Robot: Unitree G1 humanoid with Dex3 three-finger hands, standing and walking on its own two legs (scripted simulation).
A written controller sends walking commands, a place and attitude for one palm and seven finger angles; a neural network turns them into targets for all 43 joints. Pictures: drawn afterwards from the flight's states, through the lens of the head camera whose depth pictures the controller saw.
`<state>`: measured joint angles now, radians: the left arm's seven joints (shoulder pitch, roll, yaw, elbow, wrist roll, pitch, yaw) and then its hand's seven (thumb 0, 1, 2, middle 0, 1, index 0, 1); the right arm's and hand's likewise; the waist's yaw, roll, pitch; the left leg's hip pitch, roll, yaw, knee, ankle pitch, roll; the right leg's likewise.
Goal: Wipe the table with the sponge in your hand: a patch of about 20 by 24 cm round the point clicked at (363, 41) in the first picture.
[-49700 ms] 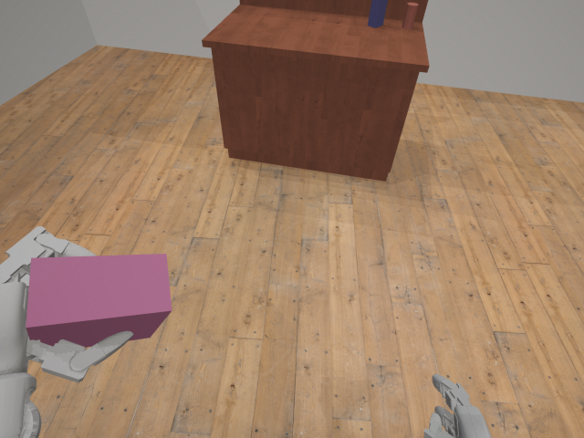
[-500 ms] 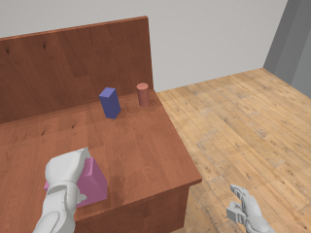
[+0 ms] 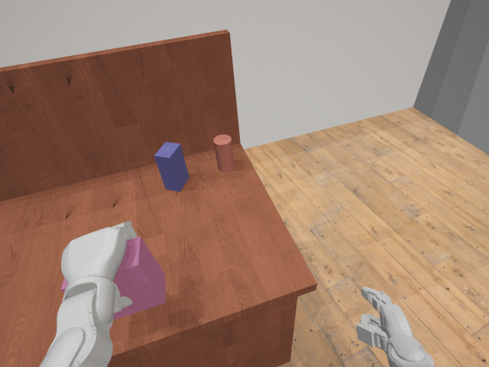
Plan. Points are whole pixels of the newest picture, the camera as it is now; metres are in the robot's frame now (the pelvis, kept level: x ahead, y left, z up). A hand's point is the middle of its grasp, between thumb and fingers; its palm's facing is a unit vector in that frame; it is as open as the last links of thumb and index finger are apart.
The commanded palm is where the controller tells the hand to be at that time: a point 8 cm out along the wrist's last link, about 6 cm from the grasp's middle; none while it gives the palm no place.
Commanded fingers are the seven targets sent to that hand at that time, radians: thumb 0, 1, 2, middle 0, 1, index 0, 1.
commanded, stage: lift the sponge slowly off the table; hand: left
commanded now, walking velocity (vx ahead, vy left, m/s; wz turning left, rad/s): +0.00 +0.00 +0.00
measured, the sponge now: (124, 287) +0.22 +0.26 +0.01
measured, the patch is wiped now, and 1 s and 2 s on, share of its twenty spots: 0.95 0.95 0.95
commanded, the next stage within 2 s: bring the sponge back beside the body in 0.36 s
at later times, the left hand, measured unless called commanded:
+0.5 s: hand (108, 264) +0.23 +0.26 +0.08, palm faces +0.03 -0.14 -0.99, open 10.3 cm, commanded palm +0.19 +0.27 +0.15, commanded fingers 0.00 0.10 1.30 -1.20 -1.60 -1.20 -1.60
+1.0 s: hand (98, 272) +0.21 +0.26 +0.09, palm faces +0.07 -0.13 -0.99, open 10.3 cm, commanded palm +0.17 +0.26 +0.16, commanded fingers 0.00 0.10 1.30 -1.20 -1.60 -1.20 -1.60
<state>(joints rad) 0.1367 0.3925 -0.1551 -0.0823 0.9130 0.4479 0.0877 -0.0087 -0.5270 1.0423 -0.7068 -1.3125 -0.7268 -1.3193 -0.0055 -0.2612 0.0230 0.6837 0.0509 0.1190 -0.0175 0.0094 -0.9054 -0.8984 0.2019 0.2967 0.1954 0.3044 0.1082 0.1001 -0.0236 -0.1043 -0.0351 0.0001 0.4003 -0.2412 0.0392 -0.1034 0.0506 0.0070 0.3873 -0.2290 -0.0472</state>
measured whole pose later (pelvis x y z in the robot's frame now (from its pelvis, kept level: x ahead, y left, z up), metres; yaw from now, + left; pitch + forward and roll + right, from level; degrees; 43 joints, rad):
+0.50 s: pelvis -0.01 -0.01 +0.00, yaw +0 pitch -4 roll +0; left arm 0.09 0.43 -0.13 -0.10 0.90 0.46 0.01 -0.01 -0.53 1.04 -0.71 -1.31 -0.73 -1.32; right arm -0.02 -0.26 0.05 0.67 0.05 0.12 -0.03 0.01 -0.90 -0.90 0.20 0.30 0.20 0.30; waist 0.11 0.11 -0.01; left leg -0.09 -0.03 -0.01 0.38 -0.22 0.03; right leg -0.09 0.05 0.00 0.37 -0.21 -0.05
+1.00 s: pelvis -0.01 -0.01 +0.00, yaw +0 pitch -5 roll +0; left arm 0.17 0.45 -0.11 -0.21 0.89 0.46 0.01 -0.01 -0.53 1.04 -0.71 -1.31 -0.73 -1.32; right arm -0.03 -0.26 0.04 0.67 0.05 0.11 -0.02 0.01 -0.91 -0.90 0.20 0.30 0.20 0.30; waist 0.12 0.12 -0.01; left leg -0.08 -0.03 -0.01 0.38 -0.22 0.03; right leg -0.08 0.06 0.00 0.38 -0.21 -0.06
